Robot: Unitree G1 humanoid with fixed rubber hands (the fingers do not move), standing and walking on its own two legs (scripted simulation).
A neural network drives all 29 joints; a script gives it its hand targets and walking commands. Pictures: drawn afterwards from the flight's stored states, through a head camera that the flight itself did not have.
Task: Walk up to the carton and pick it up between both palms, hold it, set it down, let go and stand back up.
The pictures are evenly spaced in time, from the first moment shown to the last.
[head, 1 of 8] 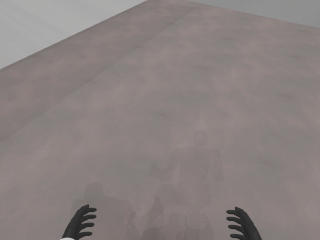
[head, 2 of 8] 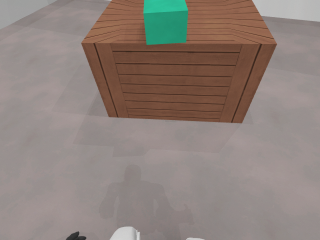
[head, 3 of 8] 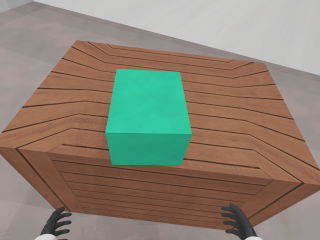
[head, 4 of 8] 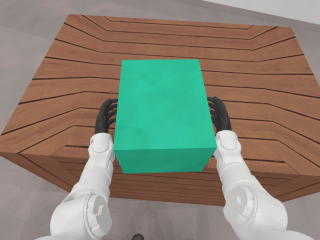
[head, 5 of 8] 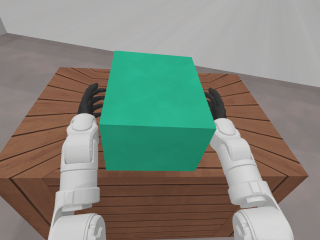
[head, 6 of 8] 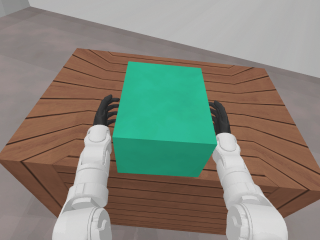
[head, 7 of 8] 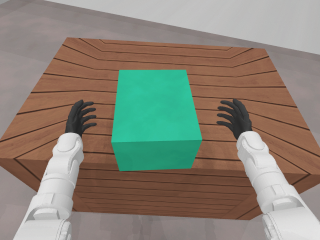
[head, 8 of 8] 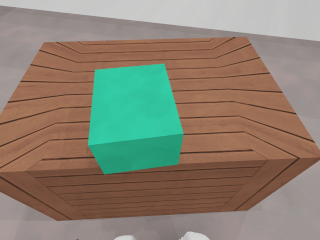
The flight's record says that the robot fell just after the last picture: no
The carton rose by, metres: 0.18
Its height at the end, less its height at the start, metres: +0.00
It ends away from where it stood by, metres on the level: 0.03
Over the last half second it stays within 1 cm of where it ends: yes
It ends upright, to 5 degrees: yes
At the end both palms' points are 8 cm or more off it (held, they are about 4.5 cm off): yes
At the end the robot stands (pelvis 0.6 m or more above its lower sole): yes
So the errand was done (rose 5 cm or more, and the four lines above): yes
